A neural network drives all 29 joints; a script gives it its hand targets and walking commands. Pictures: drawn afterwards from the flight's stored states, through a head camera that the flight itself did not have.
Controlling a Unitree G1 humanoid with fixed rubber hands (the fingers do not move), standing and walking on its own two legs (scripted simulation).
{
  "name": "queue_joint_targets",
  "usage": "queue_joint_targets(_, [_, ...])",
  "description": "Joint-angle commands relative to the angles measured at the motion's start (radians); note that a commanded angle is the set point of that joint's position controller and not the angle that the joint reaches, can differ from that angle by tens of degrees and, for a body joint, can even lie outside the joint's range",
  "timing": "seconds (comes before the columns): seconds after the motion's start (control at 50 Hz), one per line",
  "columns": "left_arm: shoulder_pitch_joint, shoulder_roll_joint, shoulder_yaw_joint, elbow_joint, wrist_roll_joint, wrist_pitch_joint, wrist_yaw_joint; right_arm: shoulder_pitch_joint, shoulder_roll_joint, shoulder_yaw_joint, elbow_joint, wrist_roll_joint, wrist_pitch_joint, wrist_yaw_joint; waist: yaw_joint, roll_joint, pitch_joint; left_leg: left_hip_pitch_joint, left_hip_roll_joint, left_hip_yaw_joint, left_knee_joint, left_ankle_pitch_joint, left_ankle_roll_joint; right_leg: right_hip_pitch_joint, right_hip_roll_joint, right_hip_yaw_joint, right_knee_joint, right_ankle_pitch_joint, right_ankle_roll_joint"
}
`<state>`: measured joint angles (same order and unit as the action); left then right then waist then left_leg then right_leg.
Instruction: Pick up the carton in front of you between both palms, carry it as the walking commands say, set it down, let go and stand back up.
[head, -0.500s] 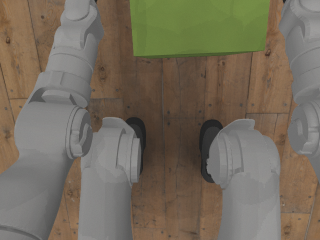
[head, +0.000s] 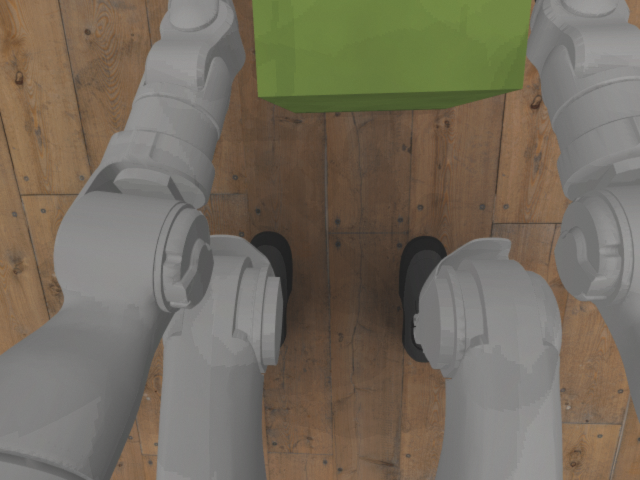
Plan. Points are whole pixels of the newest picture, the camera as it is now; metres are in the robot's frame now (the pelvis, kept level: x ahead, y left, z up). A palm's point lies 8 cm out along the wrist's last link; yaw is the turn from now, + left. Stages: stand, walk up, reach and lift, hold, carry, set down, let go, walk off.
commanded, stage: reach and lift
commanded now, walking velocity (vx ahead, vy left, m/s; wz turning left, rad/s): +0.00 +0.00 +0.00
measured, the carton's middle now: (376, 4) +0.54 -0.03 -0.25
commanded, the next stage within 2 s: none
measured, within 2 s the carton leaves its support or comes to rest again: leaves its support in 0.18 s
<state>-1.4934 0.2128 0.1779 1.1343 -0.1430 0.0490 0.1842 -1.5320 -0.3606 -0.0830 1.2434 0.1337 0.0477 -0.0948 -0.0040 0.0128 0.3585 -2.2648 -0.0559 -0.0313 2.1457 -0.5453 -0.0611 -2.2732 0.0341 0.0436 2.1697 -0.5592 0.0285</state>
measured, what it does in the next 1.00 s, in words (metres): rises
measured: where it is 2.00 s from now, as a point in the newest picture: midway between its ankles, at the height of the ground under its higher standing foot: (343, 316)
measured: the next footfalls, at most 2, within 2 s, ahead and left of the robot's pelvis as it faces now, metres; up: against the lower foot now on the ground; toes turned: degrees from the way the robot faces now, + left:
none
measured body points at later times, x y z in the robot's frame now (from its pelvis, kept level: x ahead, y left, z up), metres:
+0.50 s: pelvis +0.00 +0.00 +0.04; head +0.28 -0.04 +0.39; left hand +0.53 +0.12 -0.03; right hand +0.53 -0.19 -0.04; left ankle +0.12 +0.13 -0.34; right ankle +0.11 -0.12 -0.34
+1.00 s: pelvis +0.02 +0.01 +0.16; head +0.25 -0.01 +0.54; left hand +0.50 +0.12 +0.11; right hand +0.49 -0.18 +0.11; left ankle +0.12 +0.13 -0.34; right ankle +0.11 -0.12 -0.34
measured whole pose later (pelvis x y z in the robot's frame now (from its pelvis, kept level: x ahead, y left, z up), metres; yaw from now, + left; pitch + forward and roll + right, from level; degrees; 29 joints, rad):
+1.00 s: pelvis +0.02 +0.01 +0.16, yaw -3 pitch +42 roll +0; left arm -0.88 -0.10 0.48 0.56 0.20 0.35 0.07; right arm -0.92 -0.01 -0.42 0.61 -0.19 0.42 -0.02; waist -0.01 0.01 -0.24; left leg -1.87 -0.08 -0.08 1.64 -0.50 -0.05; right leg -1.88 0.06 0.06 1.63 -0.49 0.04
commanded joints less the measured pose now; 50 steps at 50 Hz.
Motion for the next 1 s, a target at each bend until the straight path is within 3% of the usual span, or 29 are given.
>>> queue_joint_targets(0.0, [-0.450, -0.859, -0.169, -0.233, 0.053, 0.040, -0.253, -0.548, 0.844, 0.193, -0.339, 0.002, 0.030, 0.254, 0.051, -0.062, -1.190, 0.558, -0.105, 0.097, -0.117, 0.317, 0.065, 0.453, 0.097, -0.092, -0.163, 0.267, 0.007])
queue_joint_targets(0.02, [-0.427, -0.814, -0.145, -0.212, 0.096, 0.055, -0.252, -0.467, 0.835, 0.108, -0.246, -0.040, 0.044, 0.253, 0.011, -0.033, -1.147, 0.523, -0.084, 0.116, -0.115, 0.270, 0.046, 0.448, 0.083, -0.091, -0.161, 0.254, -0.003])
queue_joint_targets(0.06, [-0.432, -0.880, -0.193, -0.234, 0.081, 0.082, -0.269, -0.468, 0.934, 0.181, -0.303, 0.012, 0.065, 0.267, 0.044, -0.033, -1.223, 0.605, -0.070, 0.104, -0.073, 0.349, 0.046, 0.489, 0.078, -0.071, -0.138, 0.327, -0.001])
queue_joint_targets(0.1, [-0.495, -0.954, -0.275, -0.351, 0.001, 0.078, -0.273, -0.540, 0.976, 0.256, -0.480, 0.050, 0.065, 0.263, 0.016, -0.035, -1.461, 0.677, -0.079, 0.091, -0.077, 0.450, 0.053, 0.682, 0.080, -0.086, -0.134, 0.471, -0.013])
queue_joint_targets(0.18, [-0.445, -1.170, -0.329, -0.466, -0.081, 0.115, -0.275, -0.424, 1.071, 0.251, -0.568, 0.039, 0.100, 0.245, -0.082, 0.022, -1.818, 0.805, -0.113, 0.117, -0.106, 0.592, 0.021, 0.794, 0.108, -0.114, -0.158, 0.612, -0.027])
queue_joint_targets(0.22, [-0.445, -1.206, -0.356, -0.551, -0.017, 0.147, -0.274, -0.511, 1.145, 0.319, -0.722, 0.080, 0.114, 0.258, 0.003, 0.035, -1.919, 0.822, -0.119, 0.123, -0.127, 0.619, 0.019, 0.841, 0.114, -0.095, -0.151, 0.640, -0.031])
queue_joint_targets(0.26, [-0.378, -1.294, -0.373, -0.522, -0.048, 0.187, -0.275, -0.571, 1.180, 0.363, -0.923, 0.075, 0.144, 0.259, -0.014, -0.040, -2.051, 0.841, -0.130, 0.121, -0.135, 0.571, 0.049, 0.877, 0.121, -0.116, -0.204, 0.593, -0.015])
queue_joint_targets(0.28, [-0.197, -1.244, -0.291, -0.342, 0.050, 0.229, -0.280, -0.432, 1.195, 0.330, -0.675, 0.013, 0.191, 0.254, -0.008, -0.025, -1.830, 0.730, -0.133, 0.123, -0.191, 0.442, 0.028, 0.844, 0.101, -0.126, -0.231, 0.476, -0.001])
queue_joint_targets(0.3, [-0.265, -1.204, -0.286, -0.458, 0.067, 0.226, -0.291, -0.419, 1.226, 0.320, -0.702, 0.013, 0.204, 0.254, 0.017, -0.081, -1.753, 0.656, -0.129, 0.126, -0.205, 0.378, 0.048, 0.798, 0.107, -0.116, -0.268, 0.415, 0.004])
queue_joint_targets(0.32, [-0.368, -1.195, -0.311, -0.555, 0.045, 0.227, -0.301, -0.276, 1.239, 0.260, -0.559, -0.042, 0.243, 0.257, -0.108, -0.096, -1.688, 0.602, -0.128, 0.120, -0.199, 0.343, 0.037, 0.800, 0.102, -0.110, -0.289, 0.426, -0.002])
queue_joint_targets(0.36, [-0.339, -1.180, -0.275, -0.497, 0.094, 0.252, -0.309, -0.280, 1.273, 0.224, -0.572, -0.097, 0.263, 0.265, -0.059, -0.133, -1.597, 0.553, -0.132, 0.110, -0.260, 0.220, 0.061, 0.745, 0.105, -0.104, -0.339, 0.291, -0.002])
queue_joint_targets(0.38, [-0.235, -1.134, -0.142, -0.327, 0.191, 0.285, -0.318, -0.235, 1.300, 0.190, -0.450, -0.127, 0.288, 0.272, 0.016, -0.167, -1.396, 0.524, -0.113, 0.100, -0.312, 0.101, 0.074, 0.654, 0.101, -0.105, -0.385, 0.158, 0.008])
queue_joint_targets(0.4, [-0.235, -1.122, -0.111, -0.325, 0.234, 0.297, -0.330, -0.181, 1.287, 0.114, -0.423, -0.172, 0.298, 0.277, 0.004, -0.116, -1.297, 0.404, -0.113, 0.110, -0.320, 0.056, 0.077, 0.656, 0.105, -0.069, -0.425, 0.098, -0.024])
queue_joint_targets(0.42, [-0.293, -1.161, -0.125, -0.366, 0.198, 0.293, -0.341, -0.157, 1.261, 0.075, -0.433, -0.186, 0.295, 0.290, -0.059, -0.100, -1.366, 0.455, -0.112, 0.117, -0.349, 0.020, 0.065, 0.685, 0.112, -0.113, -0.430, 0.082, -0.020])
queue_joint_targets(0.48, [-0.325, -1.120, -0.099, -0.438, 0.194, 0.291, -0.333, -0.219, 1.302, 0.061, -0.482, -0.182, 0.305, 0.291, 0.033, -0.138, -1.423, 0.565, -0.122, 0.126, -0.433, 0.052, 0.071, 0.723, 0.120, -0.109, -0.484, 0.081, -0.018])
queue_joint_targets(0.52, [-0.260, -1.200, -0.065, -0.293, 0.258, 0.311, -0.344, -0.198, 1.289, -0.003, -0.398, -0.221, 0.305, 0.307, -0.008, -0.014, -1.333, 0.570, -0.114, 0.125, -0.462, 0.025, 0.055, 0.697, 0.114, -0.095, -0.520, 0.068, -0.031])
queue_joint_targets(0.56, [-0.182, -1.150, -0.030, -0.327, 0.324, 0.312, -0.350, -0.208, 1.321, 0.017, -0.421, -0.225, 0.311, 0.320, 0.078, -0.079, -1.369, 0.622, -0.112, 0.146, -0.521, 0.046, 0.075, 0.714, 0.132, -0.110, -0.555, 0.072, -0.003])
queue_joint_targets(0.58, [-0.185, -1.190, -0.022, -0.282, 0.322, 0.311, -0.356, -0.227, 1.316, 0.029, -0.387, -0.251, 0.308, 0.314, 0.045, -0.102, -1.307, 0.536, -0.112, 0.124, -0.506, 0.012, 0.063, 0.683, 0.122, -0.107, -0.573, 0.036, -0.012])
queue_joint_targets(0.6, [-0.148, -1.202, -0.001, -0.248, 0.346, 0.329, -0.357, -0.277, 1.310, 0.031, -0.449, -0.240, 0.316, 0.312, 0.104, -0.085, -1.299, 0.612, -0.112, 0.132, -0.559, -0.013, 0.072, 0.711, 0.124, -0.091, -0.606, -0.017, -0.013])
queue_joint_targets(0.62, [-0.146, -1.218, -0.011, -0.251, 0.354, 0.343, -0.363, -0.262, 1.276, -0.011, -0.463, -0.267, 0.322, 0.315, 0.014, -0.047, -1.299, 0.685, -0.101, 0.102, -0.562, 0.017, 0.069, 0.667, 0.121, -0.103, -0.613, 0.022, -0.016])
queue_joint_targets(0.66, [-0.197, -1.256, -0.061, -0.262, 0.324, 0.337, -0.368, -0.259, 1.289, 0.007, -0.448, -0.244, 0.308, 0.319, 0.022, -0.021, -1.416, 0.672, -0.122, 0.124, -0.571, 0.026, 0.058, 0.779, 0.126, -0.094, -0.636, 0.063, -0.019])
queue_joint_targets(0.74, [-0.234, -1.305, -0.156, -0.427, 0.237, 0.312, -0.388, -0.095, 1.356, -0.002, -0.412, -0.273, 0.309, 0.330, -0.080, -0.027, -1.516, 0.824, -0.122, 0.095, -0.615, 0.153, 0.025, 0.853, 0.131, -0.128, -0.663, 0.184, -0.035])
queue_joint_targets(0.76, [-0.175, -1.365, -0.184, -0.388, 0.201, 0.308, -0.383, -0.098, 1.319, -0.005, -0.421, -0.279, 0.299, 0.329, -0.096, 0.048, -1.467, 0.808, -0.120, 0.079, -0.624, 0.188, 0.015, 0.808, 0.116, -0.117, -0.643, 0.235, -0.045])
queue_joint_targets(0.82, [-0.066, -1.418, -0.243, -0.367, 0.192, 0.329, -0.378, -0.215, 1.415, 0.193, -0.747, -0.174, 0.278, 0.337, 0.007, 0.015, -1.758, 0.960, -0.125, 0.101, -0.635, 0.328, 0.023, 1.010, 0.117, -0.102, -0.669, 0.361, -0.023])
queue_joint_targets(0.86, [-0.091, -1.402, -0.328, -0.557, 0.144, 0.319, -0.367, -0.229, 1.419, 0.233, -0.722, -0.101, 0.316, 0.349, 0.005, 0.031, -1.811, 1.015, -0.123, 0.100, -0.676, 0.335, 0.018, 1.090, 0.135, -0.107, -0.681, 0.388, -0.012])
queue_joint_targets(0.88, [-0.049, -1.406, -0.344, -0.497, 0.158, 0.344, -0.363, -0.147, 1.428, 0.236, -0.668, -0.115, 0.325, 0.353, -0.020, 0.037, -1.778, 1.075, -0.128, 0.106, -0.697, 0.263, 0.009, 1.028, 0.137, -0.132, -0.693, 0.312, -0.006])
queue_joint_targets(0.92, [0.023, -1.388, -0.334, -0.501, 0.184, 0.341, -0.370, -0.046, 1.487, 0.255, -0.675, -0.140, 0.348, 0.354, 0.010, -0.069, -1.624, 0.983, -0.124, 0.100, -0.719, 0.244, 0.034, 1.107, 0.136, -0.089, -0.757, 0.284, -0.003])
queue_joint_targets(0.96, [0.105, -1.346, -0.276, -0.446, 0.251, 0.354, -0.390, 0.068, 1.466, 0.247, -0.593, -0.137, 0.362, 0.347, 0.052, -0.042, -1.476, 0.924, -0.114, 0.095, -0.756, 0.215, 0.049, 1.108, 0.119, -0.063, -0.813, 0.267, -0.002])
queue_joint_targets(0.98, [0.068, -1.370, -0.297, -0.481, 0.217, 0.346, -0.388, 0.055, 1.458, 0.275, -0.621, -0.147, 0.360, 0.351, -0.011, -0.104, -1.498, 1.019, -0.105, 0.070, -0.777, 0.249, 0.050, 1.104, 0.120, -0.086, -0.828, 0.291, 0.015])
